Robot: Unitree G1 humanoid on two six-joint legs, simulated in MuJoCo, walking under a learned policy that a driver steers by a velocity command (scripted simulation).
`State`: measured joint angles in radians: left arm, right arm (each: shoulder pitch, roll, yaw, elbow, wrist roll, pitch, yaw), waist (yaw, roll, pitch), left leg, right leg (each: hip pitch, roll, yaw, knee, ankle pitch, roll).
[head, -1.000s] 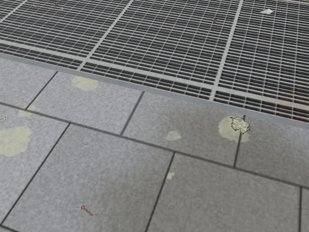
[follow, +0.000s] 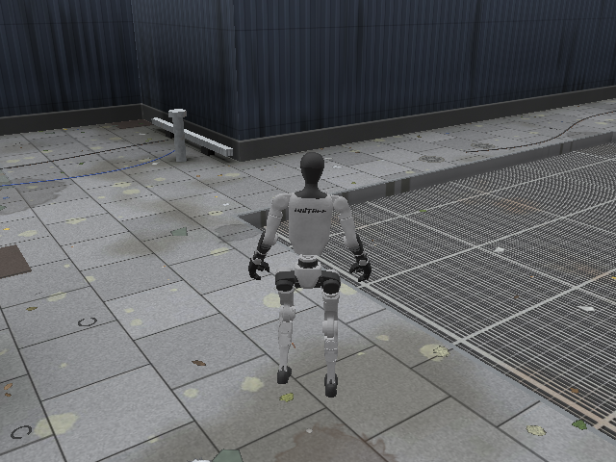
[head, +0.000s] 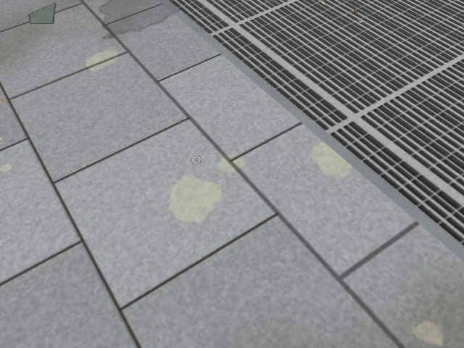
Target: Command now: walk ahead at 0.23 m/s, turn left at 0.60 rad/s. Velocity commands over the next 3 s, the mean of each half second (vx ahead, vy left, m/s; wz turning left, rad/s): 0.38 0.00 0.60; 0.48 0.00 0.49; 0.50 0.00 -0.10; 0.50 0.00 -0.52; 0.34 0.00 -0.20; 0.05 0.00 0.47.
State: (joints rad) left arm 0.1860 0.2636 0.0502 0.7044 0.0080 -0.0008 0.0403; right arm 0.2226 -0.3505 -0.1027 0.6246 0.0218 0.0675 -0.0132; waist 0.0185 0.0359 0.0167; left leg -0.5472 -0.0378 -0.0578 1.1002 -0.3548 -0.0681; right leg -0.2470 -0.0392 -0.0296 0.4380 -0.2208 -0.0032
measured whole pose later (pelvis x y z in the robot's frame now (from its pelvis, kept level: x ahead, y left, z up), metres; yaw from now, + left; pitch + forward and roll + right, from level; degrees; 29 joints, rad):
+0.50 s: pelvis +0.14 +0.08 +0.00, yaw +17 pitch +2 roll -2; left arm 0.09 0.31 0.06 0.69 0.01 -0.10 -0.03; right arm 0.42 -0.26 -0.04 0.70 0.01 -0.04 -0.02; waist -0.05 -0.05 0.02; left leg -0.06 -0.05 -0.11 0.31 -0.29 0.07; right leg -0.65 -0.05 0.05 0.72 -0.03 0.05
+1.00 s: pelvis +0.41 +0.16 +0.00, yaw +32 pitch +1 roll -3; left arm 0.35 0.29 0.07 0.84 -0.01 -0.09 -0.02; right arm 0.13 -0.30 -0.04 0.65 0.01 -0.04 0.01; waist 0.09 0.04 0.04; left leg -0.63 0.10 -0.06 0.80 -0.15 0.01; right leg -0.06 0.03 -0.10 0.26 -0.21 -0.02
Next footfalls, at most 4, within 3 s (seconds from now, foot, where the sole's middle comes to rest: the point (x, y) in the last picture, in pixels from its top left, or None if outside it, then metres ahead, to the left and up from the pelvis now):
0.24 left None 0.07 0.15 -0.78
0.68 right None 0.46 0.05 -0.78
1.14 left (114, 328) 0.54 0.43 -0.78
1.70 right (151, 220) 0.92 0.37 -0.78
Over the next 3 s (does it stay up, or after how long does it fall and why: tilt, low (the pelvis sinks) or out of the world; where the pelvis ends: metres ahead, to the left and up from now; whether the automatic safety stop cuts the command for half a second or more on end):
stays up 1.16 0.53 -0.01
